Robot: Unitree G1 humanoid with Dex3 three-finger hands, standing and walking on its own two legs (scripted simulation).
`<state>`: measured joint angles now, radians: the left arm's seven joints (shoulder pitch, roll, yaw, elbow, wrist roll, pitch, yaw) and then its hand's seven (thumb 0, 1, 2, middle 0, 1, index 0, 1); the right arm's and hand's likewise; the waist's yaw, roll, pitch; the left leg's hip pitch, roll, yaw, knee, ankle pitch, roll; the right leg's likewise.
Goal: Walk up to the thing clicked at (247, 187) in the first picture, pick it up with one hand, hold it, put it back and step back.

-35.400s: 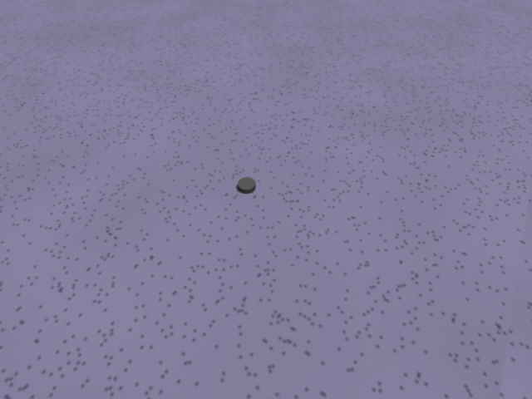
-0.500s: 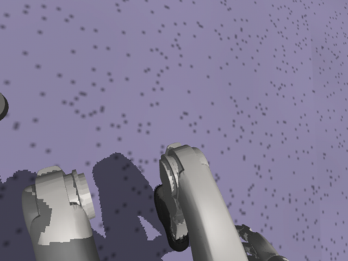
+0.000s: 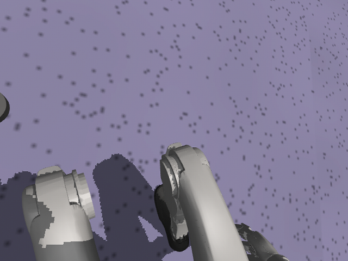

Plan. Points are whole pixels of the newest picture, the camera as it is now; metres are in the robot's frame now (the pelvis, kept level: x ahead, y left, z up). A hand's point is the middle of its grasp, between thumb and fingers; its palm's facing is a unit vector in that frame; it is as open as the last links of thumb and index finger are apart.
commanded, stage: rise first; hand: left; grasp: from above
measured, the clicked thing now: out of the picture +0.48 +0.36 -0.30
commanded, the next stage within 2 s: none
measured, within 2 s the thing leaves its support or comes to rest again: neither
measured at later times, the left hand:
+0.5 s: hand out of the picture +0.43 +0.39 -0.18, palm faces -0.44 -0.14 -0.89, open 14.2 cm
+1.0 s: hand out of the picture +0.43 +0.39 -0.18, palm faces -0.44 -0.14 -0.89, open 14.2 cm
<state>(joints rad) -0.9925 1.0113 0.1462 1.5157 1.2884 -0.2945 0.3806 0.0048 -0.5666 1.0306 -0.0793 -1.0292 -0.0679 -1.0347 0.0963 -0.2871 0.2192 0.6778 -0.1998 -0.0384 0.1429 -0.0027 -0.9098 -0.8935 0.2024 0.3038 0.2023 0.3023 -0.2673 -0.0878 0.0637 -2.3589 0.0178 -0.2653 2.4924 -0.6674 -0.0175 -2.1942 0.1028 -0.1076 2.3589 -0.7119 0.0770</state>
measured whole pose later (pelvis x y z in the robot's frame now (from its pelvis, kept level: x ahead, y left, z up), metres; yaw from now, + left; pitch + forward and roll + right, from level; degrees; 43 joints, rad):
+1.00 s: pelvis +0.00 +0.00 +0.00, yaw +1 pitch +30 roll -13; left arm -0.99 0.99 0.13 1.48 1.27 -0.27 0.34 0.00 -0.55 1.02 -0.09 -1.03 -0.08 -1.03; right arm 0.12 -0.29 0.20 0.67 -0.18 -0.03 0.14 0.00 -0.91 -0.89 0.20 0.30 0.20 0.30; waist -0.27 -0.07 0.05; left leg -2.36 0.01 -0.25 2.48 -0.66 -0.02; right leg -2.20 0.09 -0.10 2.36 -0.71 0.07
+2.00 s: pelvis +0.00 +0.00 +0.00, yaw +0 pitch +29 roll -13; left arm -0.98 0.98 0.12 1.49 1.26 -0.27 0.36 0.00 -0.50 0.97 -0.12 -1.00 -0.11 -0.99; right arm 0.11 -0.30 0.21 0.67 -0.19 -0.05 0.15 0.00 -0.90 -0.89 0.20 0.30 0.20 0.30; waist -0.27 -0.07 0.05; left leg -2.37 0.01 -0.26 2.49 -0.66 -0.02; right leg -2.21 0.09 -0.10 2.36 -0.70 0.08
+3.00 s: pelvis +0.00 +0.00 +0.00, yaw +0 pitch +30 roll -13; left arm -1.00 0.99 0.12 1.51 1.26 -0.27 0.36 0.00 -0.52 0.99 -0.10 -1.01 -0.09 -1.00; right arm 0.12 -0.30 0.21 0.67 -0.19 -0.06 0.15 0.00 -0.90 -0.89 0.20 0.30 0.20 0.30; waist -0.28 -0.07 0.06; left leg -2.37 0.02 -0.26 2.49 -0.66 -0.02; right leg -2.21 0.08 -0.11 2.36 -0.70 0.07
